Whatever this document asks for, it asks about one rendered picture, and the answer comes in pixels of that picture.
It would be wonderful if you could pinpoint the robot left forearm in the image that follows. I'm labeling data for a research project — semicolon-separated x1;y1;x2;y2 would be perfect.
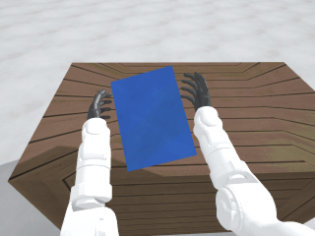
60;118;112;236

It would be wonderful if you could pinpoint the left robot upper arm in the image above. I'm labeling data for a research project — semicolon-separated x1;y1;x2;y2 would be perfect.
60;206;119;236

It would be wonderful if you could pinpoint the pedestal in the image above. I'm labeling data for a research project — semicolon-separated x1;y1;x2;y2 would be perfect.
8;62;315;236

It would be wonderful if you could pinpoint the right robot upper arm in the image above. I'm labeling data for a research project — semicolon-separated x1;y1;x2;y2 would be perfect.
216;182;315;236

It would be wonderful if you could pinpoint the right robot hand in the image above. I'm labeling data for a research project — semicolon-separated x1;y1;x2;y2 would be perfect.
180;72;212;112

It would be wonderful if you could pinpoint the robot right forearm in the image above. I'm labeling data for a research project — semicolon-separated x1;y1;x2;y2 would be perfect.
193;106;277;216

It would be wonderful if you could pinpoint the carton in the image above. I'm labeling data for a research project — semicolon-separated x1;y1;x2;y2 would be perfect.
110;66;197;172

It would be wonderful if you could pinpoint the left robot hand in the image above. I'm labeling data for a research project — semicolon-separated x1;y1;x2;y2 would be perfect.
87;88;112;121

